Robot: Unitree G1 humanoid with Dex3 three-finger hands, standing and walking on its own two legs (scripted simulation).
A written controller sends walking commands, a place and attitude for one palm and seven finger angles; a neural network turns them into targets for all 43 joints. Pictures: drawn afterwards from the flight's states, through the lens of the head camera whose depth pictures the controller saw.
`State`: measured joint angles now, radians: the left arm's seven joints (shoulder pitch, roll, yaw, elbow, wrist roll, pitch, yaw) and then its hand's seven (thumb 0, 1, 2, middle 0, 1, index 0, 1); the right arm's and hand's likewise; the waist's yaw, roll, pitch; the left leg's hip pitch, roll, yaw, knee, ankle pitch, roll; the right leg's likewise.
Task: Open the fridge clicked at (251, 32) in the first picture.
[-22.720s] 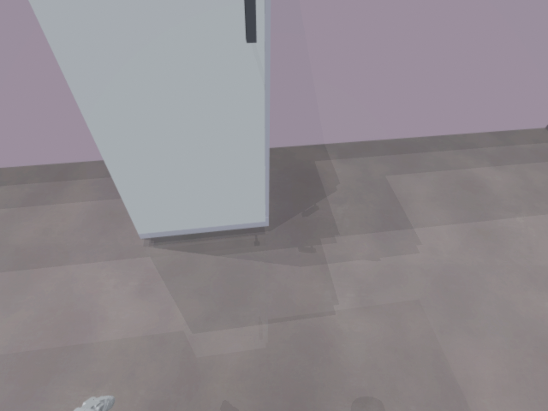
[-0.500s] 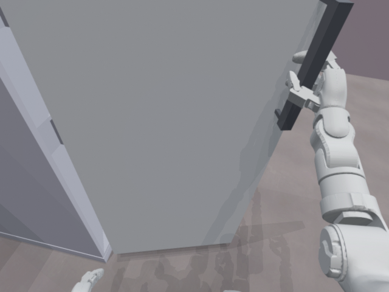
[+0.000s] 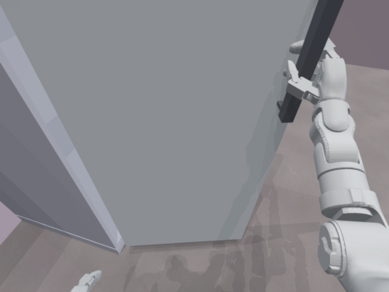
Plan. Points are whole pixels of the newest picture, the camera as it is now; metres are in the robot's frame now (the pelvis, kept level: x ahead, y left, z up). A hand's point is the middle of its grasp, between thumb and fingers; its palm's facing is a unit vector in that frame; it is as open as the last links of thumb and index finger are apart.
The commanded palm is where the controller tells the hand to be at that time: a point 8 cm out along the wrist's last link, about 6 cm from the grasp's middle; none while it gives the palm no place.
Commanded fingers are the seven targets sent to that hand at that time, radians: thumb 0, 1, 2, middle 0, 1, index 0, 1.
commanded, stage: loosen the grip on the handle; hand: right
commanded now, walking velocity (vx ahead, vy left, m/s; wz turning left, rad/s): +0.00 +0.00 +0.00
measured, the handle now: (301, 59) +0.48 -0.15 +0.27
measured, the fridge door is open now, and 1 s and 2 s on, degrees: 69 65 65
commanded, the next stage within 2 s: slip the hand off the handle in 0.60 s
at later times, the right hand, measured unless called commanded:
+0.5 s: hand (293, 76) +0.47 -0.14 +0.24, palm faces +0.09 +0.99 -0.11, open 13.7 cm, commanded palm +0.43 -0.20 +0.24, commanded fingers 0.00 0.55 -0.20 0.25 1.15 0.25 1.15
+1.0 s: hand (316, 79) +0.46 -0.19 +0.24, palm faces +0.16 +0.98 -0.13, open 14.7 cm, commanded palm +0.44 -0.23 +0.24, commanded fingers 0.00 0.55 -0.20 0.25 1.15 0.25 1.15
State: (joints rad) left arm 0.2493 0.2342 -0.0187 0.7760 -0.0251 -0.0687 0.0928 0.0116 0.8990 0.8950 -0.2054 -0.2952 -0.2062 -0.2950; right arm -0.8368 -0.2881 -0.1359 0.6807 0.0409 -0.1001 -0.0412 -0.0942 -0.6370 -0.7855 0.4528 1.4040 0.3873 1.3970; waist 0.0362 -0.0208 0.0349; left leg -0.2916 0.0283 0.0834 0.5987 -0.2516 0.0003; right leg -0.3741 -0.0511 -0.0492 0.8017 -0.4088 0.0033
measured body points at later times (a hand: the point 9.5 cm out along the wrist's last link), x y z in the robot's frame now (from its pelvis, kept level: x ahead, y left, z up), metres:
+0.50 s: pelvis +0.04 +0.00 +0.01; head +0.05 -0.01 +0.46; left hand +0.14 +0.25 -0.09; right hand +0.46 -0.20 +0.25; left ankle +0.05 +0.13 -0.72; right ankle +0.05 -0.11 -0.72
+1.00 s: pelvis +0.05 +0.03 +0.01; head +0.06 +0.04 +0.46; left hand +0.19 +0.29 -0.08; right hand +0.45 -0.24 +0.25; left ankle +0.05 +0.13 -0.72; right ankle +0.05 -0.11 -0.72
